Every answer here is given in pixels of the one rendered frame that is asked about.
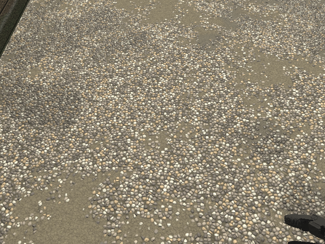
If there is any robot right hand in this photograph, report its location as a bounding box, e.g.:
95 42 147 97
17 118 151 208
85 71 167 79
284 214 325 244

